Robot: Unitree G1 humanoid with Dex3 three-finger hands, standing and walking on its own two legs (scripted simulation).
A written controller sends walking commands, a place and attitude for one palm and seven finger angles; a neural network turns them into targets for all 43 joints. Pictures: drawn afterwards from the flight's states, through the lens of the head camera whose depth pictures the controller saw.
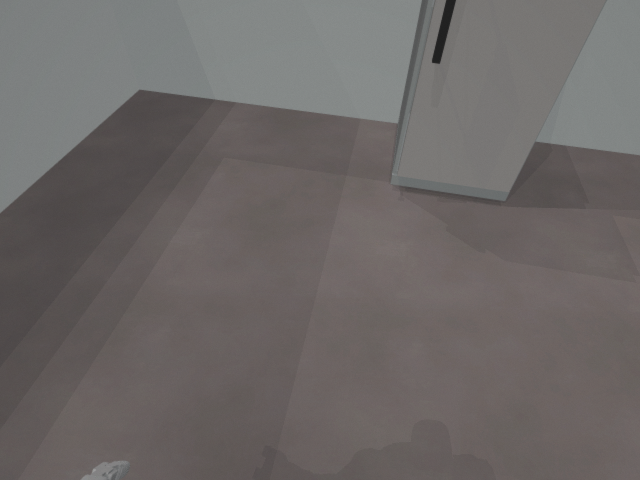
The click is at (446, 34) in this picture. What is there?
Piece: fridge door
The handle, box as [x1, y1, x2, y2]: [432, 0, 455, 63]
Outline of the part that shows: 455,0 446,0 432,62 439,63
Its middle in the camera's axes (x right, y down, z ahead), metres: +0.43 -0.80 +1.27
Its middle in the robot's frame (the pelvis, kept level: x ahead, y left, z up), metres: +1.52 -0.35 +0.11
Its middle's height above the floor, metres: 0.88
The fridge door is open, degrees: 0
